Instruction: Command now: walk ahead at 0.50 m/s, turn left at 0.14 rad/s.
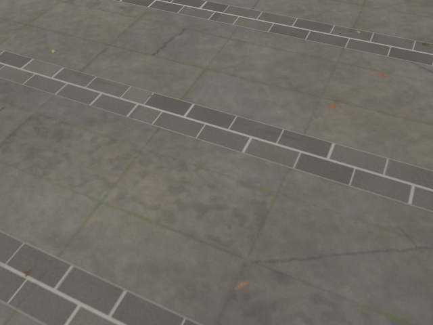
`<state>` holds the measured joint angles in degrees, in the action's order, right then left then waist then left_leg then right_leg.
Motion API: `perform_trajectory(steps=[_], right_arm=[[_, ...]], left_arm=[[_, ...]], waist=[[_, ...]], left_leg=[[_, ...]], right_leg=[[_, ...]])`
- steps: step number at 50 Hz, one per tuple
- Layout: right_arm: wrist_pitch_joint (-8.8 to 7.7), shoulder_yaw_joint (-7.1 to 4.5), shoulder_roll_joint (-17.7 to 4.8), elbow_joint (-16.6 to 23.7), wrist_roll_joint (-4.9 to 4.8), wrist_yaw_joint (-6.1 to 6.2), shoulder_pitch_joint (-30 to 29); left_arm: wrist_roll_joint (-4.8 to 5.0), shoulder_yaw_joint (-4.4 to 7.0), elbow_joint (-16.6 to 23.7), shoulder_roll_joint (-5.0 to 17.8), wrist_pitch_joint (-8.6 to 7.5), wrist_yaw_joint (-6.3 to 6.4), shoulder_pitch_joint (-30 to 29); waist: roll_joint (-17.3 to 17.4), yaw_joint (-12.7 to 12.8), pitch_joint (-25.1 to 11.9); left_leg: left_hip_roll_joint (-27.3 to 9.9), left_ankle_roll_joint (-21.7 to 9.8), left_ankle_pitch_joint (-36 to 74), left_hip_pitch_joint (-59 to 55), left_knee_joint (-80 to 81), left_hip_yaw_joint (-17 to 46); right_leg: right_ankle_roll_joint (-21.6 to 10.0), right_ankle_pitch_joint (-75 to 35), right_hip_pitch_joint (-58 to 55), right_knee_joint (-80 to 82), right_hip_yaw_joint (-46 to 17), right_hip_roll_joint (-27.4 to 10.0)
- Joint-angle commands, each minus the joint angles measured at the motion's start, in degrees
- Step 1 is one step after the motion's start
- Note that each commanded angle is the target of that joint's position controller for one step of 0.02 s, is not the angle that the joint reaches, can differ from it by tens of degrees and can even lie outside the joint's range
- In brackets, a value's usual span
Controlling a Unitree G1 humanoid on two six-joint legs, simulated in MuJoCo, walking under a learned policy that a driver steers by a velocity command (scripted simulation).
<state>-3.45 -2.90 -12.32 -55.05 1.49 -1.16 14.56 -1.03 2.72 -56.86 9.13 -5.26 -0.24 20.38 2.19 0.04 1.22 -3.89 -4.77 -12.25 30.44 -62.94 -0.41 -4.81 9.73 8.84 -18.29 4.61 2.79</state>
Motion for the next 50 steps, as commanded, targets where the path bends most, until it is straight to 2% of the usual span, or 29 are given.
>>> perform_trajectory(steps=[1,5,10,11,12,14,15,16,17,18,19,20,21,22,23,24,26,27,30,33,40,43,44,45,46,47,48,49,50], right_arm=[[1.0,-0.21,-1.2,1.8,-0.09,-0.22,0.9],[1.02,-0.02,-0.8,4.2,-0.49,-0.39,-6.4],[0.86,0.83,0.2,7.3,-0.28,-0.84,-14.1],[0.85,0.79,0.1,7.8,-0.28,-0.95,-14.9],[0.73,0.74,0.1,8.1,-0.16,-0.96,-14.8],[0.13,0.39,-0.2,6.8,0.38,-0.47,-10.3],[-0.44,0.03,-0.6,4.7,0.52,-0.02,-4.5],[-1.28,-0.49,-1.3,1.8,0.83,0.53,3.3],[-2.11,-1.24,-3.9,-0.4,2.03,1.12,9.8],[-2.38,-2.47,-9.7,-1.1,3.09,1.52,14.5],[-1.66,-2.62,-10.2,-0.2,-0.48,1.43,15.2],[-1.0,-2.22,-8.9,1.5,-1.6,1.57,8.8],[-0.92,-1.02,-5.2,2.3,-1.53,1.75,2.7],[-0.99,-0.16,-2.5,2.4,-1.29,1.98,0.5],[-0.97,0.26,-1.4,2.5,-1.45,2.52,-0.5],[-0.97,0.38,-1.5,2.6,-1.24,2.86,-0.5],[-1.5,0.04,-3.6,3.3,-0.77,3.02,-0.4],[-1.58,-0.08,-4.2,3.8,-0.65,3.07,-0.8],[-0.75,-0.04,-4.0,4.5,-0.45,3.56,-1.0],[0.25,-0.39,-4.7,4.6,-0.46,4.13,0.3],[2.37,-1.68,-7.5,5.3,0.13,4.02,1.2],[3.17,-2.42,-9.3,5.6,0.11,3.81,0.4],[3.53,-2.78,-9.9,5.5,0.1,3.68,0.5],[4.04,-2.9,-8.9,5.0,0.3,3.36,2.0],[4.59,-2.22,-5.0,6.6,0.31,2.7,3.2],[5.15,-1.58,-3.7,10.2,-0.65,3.62,-3.7],[5.77,-1.67,-5.2,10.2,-0.34,3.54,-4.9],[5.71,-1.84,-5.1,9.7,-0.88,3.19,-3.9],[5.19,-1.93,-5.2,9.2,-1.11,2.99,-3.2]], left_arm=[[0.13,1.19,0.5,6.7,-0.9,0.58,5.2],[-0.28,0.73,-0.5,5.8,-1.16,0.91,7.5],[-0.3,0.5,-1.9,6.0,-1.41,1.8,9.7],[-0.37,0.55,-2.3,6.3,-1.32,2.03,10.0],[-0.35,0.55,-2.5,6.5,-1.15,2.33,9.5],[-0.13,0.49,-3.0,7.1,-0.84,3.0,9.6],[-0.2,0.38,-3.6,7.3,-0.58,3.16,9.7],[0.12,0.2,-4.0,7.5,-0.31,3.05,9.2],[1.05,-0.21,-3.5,7.1,-0.33,2.7,8.7],[2.4,-1.23,-1.9,2.1,-0.09,2.37,13.2],[4.04,-0.39,-2.8,4.1,0.71,2.62,16.3],[2.62,0.43,-1.8,6.5,1.36,2.6,10.4],[1.39,0.22,-0.4,5.3,1.54,2.32,5.9],[0.41,0.54,-0.6,5.1,2.07,2.15,4.5],[-0.58,0.75,-0.8,4.5,3.16,1.88,5.3],[-1.07,0.76,-1.4,3.4,4.21,1.56,7.0],[-0.54,0.92,-1.2,2.3,5.48,1.27,8.4],[-0.43,1.1,-0.9,2.5,5.96,1.29,7.9],[-0.85,1.61,1.4,3.8,7.27,1.36,3.5],[-1.13,1.53,4.1,4.2,8.23,0.96,-1.5],[-0.66,1.57,8.9,4.8,8.69,0.13,-6.1],[-0.09,1.57,10.4,4.5,8.2,-0.23,-5.0],[0.07,1.53,10.5,4.7,7.66,-0.25,-3.5],[-0.04,2.07,10.1,6.9,6.97,-0.1,-1.7],[-0.8,3.28,10.9,13.1,6.31,0.5,-0.7],[-0.64,4.7,10.6,18.0,6.44,1.22,0.9],[-0.49,4.33,10.2,15.2,6.65,1.69,1.6],[-0.05,3.82,10.9,13.8,6.85,1.9,-1.9],[-0.06,3.55,12.3,13.3,7.16,1.82,-6.0]], waist=[[-5.9,-0.4,2.0],[-5.5,0.9,4.6],[-5.8,2.4,6.2],[-5.7,2.4,6.6],[-5.4,1.8,7.0],[-6.5,0.2,4.1],[-7.1,-1.8,1.6],[-6.7,-5.1,-1.6],[-5.5,-7.7,-5.2],[6.6,-5.8,-14.4],[4.4,-5.5,-24.6],[-1.4,-4.1,-18.6],[-0.3,-2.4,-9.5],[-1.7,-0.8,-4.4],[-1.0,0.8,-2.4],[-0.7,1.7,-2.2],[-0.4,3.3,-3.8],[0.2,3.6,-4.1],[3.2,3.0,-2.8],[3.9,1.5,-1.8],[3.4,-0.8,-2.3],[3.1,0.0,-3.3],[1.9,1.1,-3.5],[-2.9,1.5,-2.9],[-16.7,0.5,-2.5],[-21.9,3.4,1.9],[-11.3,2.6,1.9],[-8.6,0.7,1.5],[-7.4,-0.9,0.8]], left_leg=[[-1.8,0.7,4.1,9.1,1.4,0.8],[-0.2,0.8,9.4,11.9,10.3,1.5],[1.1,-0.6,12.3,7.6,23.1,-3.8],[1.4,-1.3,11.4,6.9,24.9,-4.6],[2.3,-1.9,10.0,5.5,26.7,-5.7],[6.1,-3.4,6.5,-2.2,28.6,-7.8],[8.0,-4.4,5.9,-8.1,30.0,-7.7],[8.7,-5.5,10.7,-16.8,35.5,-6.6],[3.2,-6.9,23.6,-29.3,37.7,-2.4],[-16.9,-13.5,60.0,-47.8,30.7,15.0],[-24.5,-20.7,69.4,-51.6,33.2,26.6],[-20.7,-18.1,59.2,-41.8,37.6,18.6],[-17.8,-14.8,49.8,-32.8,41.8,13.4],[-15.2,-11.6,44.9,-25.8,44.9,9.2],[-13.3,-9.5,42.4,-20.5,46.6,5.4],[-12.2,-8.5,42.5,-17.1,47.2,2.8],[-11.8,-8.9,43.7,-15.8,47.5,-0.3],[-11.7,-8.9,41.6,-15.6,47.7,-1.6],[-11.0,-8.5,26.6,-15.5,49.0,-4.0],[-12.0,-8.5,13.4,-16.9,50.5,-3.8],[-16.5,-9.2,6.0,-20.0,47.4,-3.8],[-17.2,-6.9,9.0,-20.4,42.8,-5.3],[-16.3,-4.0,8.0,-18.6,39.7,-7.4],[-13.5,0.1,3.3,-15.5,33.2,-10.1],[-6.6,4.7,-14.1,-4.5,18.4,-14.7],[2.6,6.6,-24.7,4.3,10.2,-8.5],[1.2,6.9,-21.6,4.8,3.4,-3.0],[1.3,6.7,-16.6,4.6,2.0,-1.2],[1.2,6.2,-12.3,4.6,2.4,0.1]], right_leg=[[-4.3,-13.0,-5.4,10.4,-10.5,-15.4],[-3.2,-16.3,-6.7,11.8,-5.2,-14.9],[-2.6,-23.9,-10.1,11.4,0.8,-15.8],[-2.6,-26.2,-11.6,10.4,1.7,-16.2],[-2.3,-33.4,-12.6,7.8,3.1,-16.2],[-1.6,-53.1,-13.6,-0.7,4.3,-16.0],[-1.6,-57.8,-13.2,-7.1,3.9,-15.6],[-1.2,-54.5,-11.2,-15.9,3.8,-14.4],[-0.3,-40.0,-2.7,-27.0,4.0,-12.1],[1.4,11.2,13.0,-49.4,5.6,-4.3],[2.1,28.1,18.2,-62.0,-4.4,0.9],[2.1,21.8,18.8,-60.5,-8.2,-2.2],[2.3,18.3,20.2,-56.4,-7.1,-4.1],[2.5,15.7,18.6,-52.8,-6.8,-5.5],[2.9,13.8,15.5,-50.2,-6.4,-6.1],[3.2,12.4,12.4,-50.0,-5.6,-5.5],[3.9,10.5,11.7,-49.7,-4.8,-4.4],[4.1,9.5,12.6,-49.0,-4.5,-4.5],[4.8,7.1,16.4,-43.8,-3.8,-5.6],[5.1,6.6,18.0,-36.6,-3.0,-6.6],[3.7,14.5,15.0,-27.1,0.4,-5.9],[2.3,14.0,9.9,-19.0,1.7,-4.8],[1.5,8.2,5.7,-11.8,1.4,-4.3],[0.3,4.0,1.9,-3.0,-3.5,-5.6],[-2.9,-8.2,-3.2,3.1,-21.6,-19.2],[-11.8,-23.8,1.2,3.5,-31.6,-26.0],[-12.8,-24.3,0.5,2.2,-26.1,-23.2],[-11.2,-21.3,1.2,1.6,-21.9,-19.6],[-9.2,-19.5,0.7,1.5,-19.2,-16.4]])
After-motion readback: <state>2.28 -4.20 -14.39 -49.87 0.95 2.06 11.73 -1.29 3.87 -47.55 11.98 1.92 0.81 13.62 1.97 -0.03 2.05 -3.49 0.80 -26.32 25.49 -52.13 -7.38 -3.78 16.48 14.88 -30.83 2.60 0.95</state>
